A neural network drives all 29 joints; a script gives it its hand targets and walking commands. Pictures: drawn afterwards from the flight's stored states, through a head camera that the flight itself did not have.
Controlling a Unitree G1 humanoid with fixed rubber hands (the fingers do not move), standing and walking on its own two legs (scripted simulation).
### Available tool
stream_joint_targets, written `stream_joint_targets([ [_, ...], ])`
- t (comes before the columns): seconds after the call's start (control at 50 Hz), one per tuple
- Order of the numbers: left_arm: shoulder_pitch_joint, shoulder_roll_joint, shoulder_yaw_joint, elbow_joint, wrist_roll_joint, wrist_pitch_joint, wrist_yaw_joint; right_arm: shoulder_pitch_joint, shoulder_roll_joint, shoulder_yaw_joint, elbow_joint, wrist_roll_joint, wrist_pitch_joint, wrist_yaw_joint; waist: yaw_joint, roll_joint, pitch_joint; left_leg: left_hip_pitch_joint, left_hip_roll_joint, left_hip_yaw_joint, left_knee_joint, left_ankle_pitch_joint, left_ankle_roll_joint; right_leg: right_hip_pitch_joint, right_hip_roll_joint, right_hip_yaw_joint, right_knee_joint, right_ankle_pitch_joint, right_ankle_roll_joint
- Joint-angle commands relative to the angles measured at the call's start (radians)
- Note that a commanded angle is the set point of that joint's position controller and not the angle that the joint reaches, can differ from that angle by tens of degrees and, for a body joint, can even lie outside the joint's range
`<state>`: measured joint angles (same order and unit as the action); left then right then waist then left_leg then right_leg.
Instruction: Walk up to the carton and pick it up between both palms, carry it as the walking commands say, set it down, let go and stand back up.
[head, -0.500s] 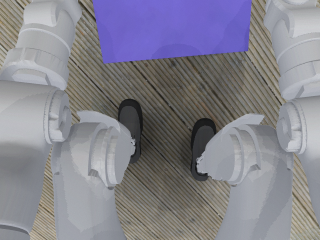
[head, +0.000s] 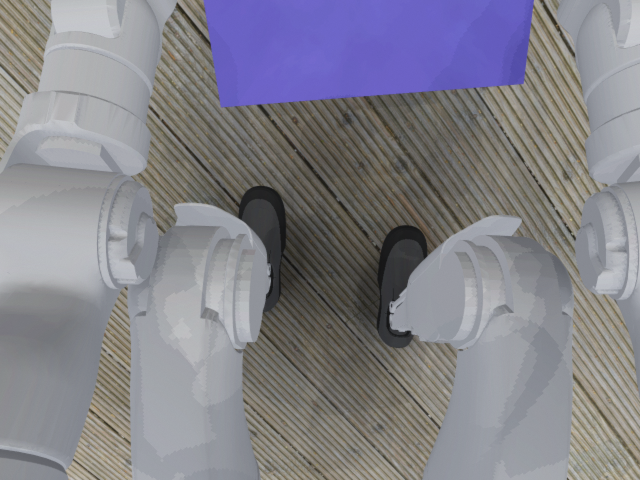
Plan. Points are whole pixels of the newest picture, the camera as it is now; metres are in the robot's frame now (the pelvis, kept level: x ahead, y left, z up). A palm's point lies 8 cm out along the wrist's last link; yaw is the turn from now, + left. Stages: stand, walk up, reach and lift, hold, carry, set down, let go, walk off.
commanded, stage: reach and lift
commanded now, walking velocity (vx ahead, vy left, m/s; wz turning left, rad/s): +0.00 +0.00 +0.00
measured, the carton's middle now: out of the picture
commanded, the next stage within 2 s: none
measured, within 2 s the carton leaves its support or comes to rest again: neither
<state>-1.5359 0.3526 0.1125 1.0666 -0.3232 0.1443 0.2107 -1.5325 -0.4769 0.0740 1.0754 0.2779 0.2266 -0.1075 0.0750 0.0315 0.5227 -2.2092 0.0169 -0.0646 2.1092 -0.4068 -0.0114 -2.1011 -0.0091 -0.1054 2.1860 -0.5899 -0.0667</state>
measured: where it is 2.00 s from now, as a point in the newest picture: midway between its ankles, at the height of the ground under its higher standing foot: (330, 288)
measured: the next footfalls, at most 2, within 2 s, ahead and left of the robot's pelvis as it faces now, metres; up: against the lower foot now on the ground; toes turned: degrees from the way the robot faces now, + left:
none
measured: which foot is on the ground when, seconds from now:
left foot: down 0.00-1.00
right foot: down 0.00-1.00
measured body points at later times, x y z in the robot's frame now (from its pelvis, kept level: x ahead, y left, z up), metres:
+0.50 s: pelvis -0.01 +0.00 +0.03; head +0.34 +0.02 +0.29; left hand +0.54 +0.22 -0.09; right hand +0.58 -0.14 -0.10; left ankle +0.16 +0.13 -0.34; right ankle +0.12 -0.10 -0.34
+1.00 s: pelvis -0.03 +0.01 +0.07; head +0.32 +0.04 +0.34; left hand +0.52 +0.23 -0.03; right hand +0.57 -0.13 -0.03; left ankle +0.16 +0.13 -0.34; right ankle +0.12 -0.10 -0.34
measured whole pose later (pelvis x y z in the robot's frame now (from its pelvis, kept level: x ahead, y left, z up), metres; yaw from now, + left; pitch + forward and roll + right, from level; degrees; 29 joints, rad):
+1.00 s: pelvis -0.03 +0.01 +0.07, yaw +1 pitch +24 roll -4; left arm -1.38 0.17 0.34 0.61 -0.08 0.39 0.38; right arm -1.46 -0.41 -0.13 0.83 0.08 0.45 -0.09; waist 0.07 0.03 0.52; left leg -1.95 0.00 -0.06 1.87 -0.34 0.00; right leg -1.84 -0.01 -0.10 1.93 -0.52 -0.04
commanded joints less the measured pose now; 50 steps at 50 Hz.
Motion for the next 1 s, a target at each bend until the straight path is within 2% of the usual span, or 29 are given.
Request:
stream_joint_targets([
  [0.0,-0.531,-0.905,-0.266,-0.392,-0.008,0.037,-0.273,-0.782,0.85,0.208,-0.593,0.094,-0.076,0.291,-0.045,-0.052,-2.076,0.985,-0.097,0.134,-0.056,0.327,0.026,0.642,0.118,0.086,-0.232,0.342,0.042],
  [0.08,-0.531,-0.932,-0.277,-0.449,-0.008,0.057,-0.277,-0.782,0.88,0.226,-0.659,0.106,-0.062,0.285,-0.045,-0.061,-2.214,1.017,-0.106,0.145,-0.061,0.352,0.028,0.727,0.124,0.087,-0.239,0.387,0.046],
  [0.16,-0.5,-0.977,-0.272,-0.432,0.016,0.084,-0.294,-0.74,0.924,0.207,-0.631,0.089,-0.042,0.29,-0.049,-0.055,-2.188,0.975,-0.11,0.152,-0.09,0.301,0.03,0.722,0.127,0.087,-0.265,0.354,0.046],
  [0.24,-0.509,-1.011,-0.272,-0.466,0.033,0.105,-0.31,-0.712,0.973,0.18,-0.63,0.075,-0.024,0.302,-0.055,-0.048,-2.212,0.987,-0.112,0.152,-0.112,0.283,0.03,0.71,0.132,0.084,-0.286,0.34,0.045],
  [0.36,-0.494,-1.051,-0.267,-0.498,0.072,0.141,-0.324,-0.714,1.033,0.174,-0.652,0.068,0.004,0.32,-0.033,-0.058,-2.258,1.003,-0.114,0.154,-0.15,0.262,0.031,0.709,0.139,0.08,-0.32,0.318,0.052],
  [0.4,-0.497,-1.066,-0.273,-0.518,0.077,0.154,-0.329,-0.727,1.045,0.177,-0.68,0.067,0.012,0.324,-0.036,-0.059,-2.304,1.02,-0.116,0.153,-0.163,0.264,0.031,0.732,0.142,0.081,-0.334,0.32,0.053],
  [0.56,-0.504,-1.133,-0.302,-0.532,0.103,0.198,-0.366,-0.711,1.1,0.155,-0.71,0.019,0.052,0.333,-0.073,-0.055,-2.42,1.003,-0.124,0.167,-0.207,0.234,0.023,0.79,0.148,0.082,-0.388,0.311,0.062],
  [0.68,-0.516,-1.159,-0.346,-0.608,0.097,0.236,-0.37,-0.736,1.105,0.182,-0.766,0.022,0.084,0.345,-0.069,-0.041,-2.57,1.106,-0.129,0.16,-0.246,0.253,0.011,0.825,0.154,0.064,-0.402,0.316,0.062],
  [0.78,-0.531,-1.196,-0.377,-0.647,0.09,0.267,-0.372,-0.741,1.114,0.175,-0.776,0.015,0.111,0.361,-0.096,-0.021,-2.627,1.175,-0.135,0.151,-0.286,0.236,0.004,0.814,0.162,0.052,-0.431,0.288,0.056],
  [0.9,-0.508,-1.233,-0.385,-0.628,0.099,0.29,-0.382,-0.716,1.126,0.148,-0.746,-0.003,0.13,0.38,-0.12,0.002,-2.603,1.202,-0.137,0.14,-0.336,0.195,0.0,0.785,0.166,0.048,-0.475,0.246,0.051],
  [0.98,-0.483,-1.253,-0.393,-0.633,0.102,0.298,-0.389,-0.69,1.138,0.148,-0.752,-0.008,0.138,0.393,-0.131,0.004,-2.636,1.245,-0.141,0.135,-0.363,0.213,0.0,0.809,0.17,0.048,-0.502,0.263,0.051],
])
